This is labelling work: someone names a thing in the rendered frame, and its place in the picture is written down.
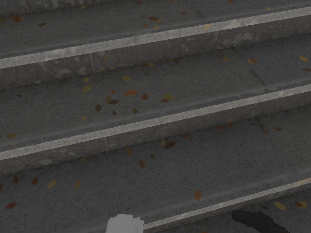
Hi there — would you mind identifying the robot right hand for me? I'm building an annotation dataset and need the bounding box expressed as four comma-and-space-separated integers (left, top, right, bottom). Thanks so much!
231, 210, 291, 233

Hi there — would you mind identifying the left robot thigh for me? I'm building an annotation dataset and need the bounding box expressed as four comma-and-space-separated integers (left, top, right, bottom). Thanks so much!
105, 214, 144, 233

